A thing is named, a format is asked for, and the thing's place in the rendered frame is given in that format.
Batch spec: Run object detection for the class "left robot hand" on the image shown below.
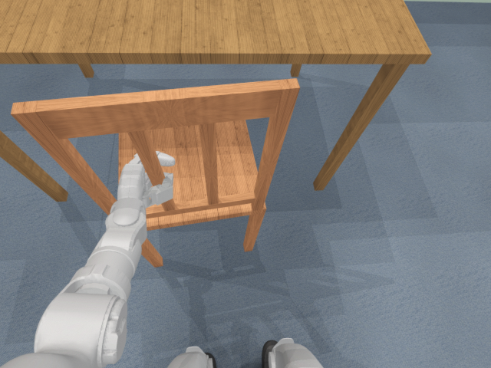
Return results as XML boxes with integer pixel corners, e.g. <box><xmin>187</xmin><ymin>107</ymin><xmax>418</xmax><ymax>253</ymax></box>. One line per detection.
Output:
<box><xmin>117</xmin><ymin>151</ymin><xmax>175</xmax><ymax>208</ymax></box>

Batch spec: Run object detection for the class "chair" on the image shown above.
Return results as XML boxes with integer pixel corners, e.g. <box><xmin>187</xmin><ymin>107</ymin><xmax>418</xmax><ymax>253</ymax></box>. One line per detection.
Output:
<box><xmin>11</xmin><ymin>78</ymin><xmax>300</xmax><ymax>268</ymax></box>

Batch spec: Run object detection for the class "robot thigh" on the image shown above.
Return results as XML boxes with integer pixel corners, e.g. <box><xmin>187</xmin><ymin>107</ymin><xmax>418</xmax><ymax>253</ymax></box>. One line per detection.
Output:
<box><xmin>167</xmin><ymin>352</ymin><xmax>213</xmax><ymax>368</ymax></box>
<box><xmin>269</xmin><ymin>343</ymin><xmax>323</xmax><ymax>368</ymax></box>

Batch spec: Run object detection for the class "robot left upper arm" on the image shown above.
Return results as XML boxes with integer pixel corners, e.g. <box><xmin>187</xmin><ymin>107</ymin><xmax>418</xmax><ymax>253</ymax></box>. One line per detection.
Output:
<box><xmin>0</xmin><ymin>292</ymin><xmax>127</xmax><ymax>368</ymax></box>

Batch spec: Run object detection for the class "robot left forearm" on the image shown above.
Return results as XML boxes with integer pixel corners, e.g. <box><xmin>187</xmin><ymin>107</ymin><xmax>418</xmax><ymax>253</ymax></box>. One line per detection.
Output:
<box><xmin>34</xmin><ymin>198</ymin><xmax>147</xmax><ymax>353</ymax></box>

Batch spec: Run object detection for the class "right robot thigh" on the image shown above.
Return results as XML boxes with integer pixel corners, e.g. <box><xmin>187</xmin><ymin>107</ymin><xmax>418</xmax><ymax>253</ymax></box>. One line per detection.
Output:
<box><xmin>269</xmin><ymin>343</ymin><xmax>323</xmax><ymax>368</ymax></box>

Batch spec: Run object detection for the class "left robot thigh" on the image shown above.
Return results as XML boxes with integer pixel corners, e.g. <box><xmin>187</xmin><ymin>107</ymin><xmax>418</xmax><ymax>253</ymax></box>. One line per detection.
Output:
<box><xmin>167</xmin><ymin>352</ymin><xmax>213</xmax><ymax>368</ymax></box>

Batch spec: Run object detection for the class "table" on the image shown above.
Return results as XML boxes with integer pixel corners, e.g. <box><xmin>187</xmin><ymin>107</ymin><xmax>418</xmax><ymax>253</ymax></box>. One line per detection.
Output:
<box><xmin>0</xmin><ymin>0</ymin><xmax>432</xmax><ymax>202</ymax></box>

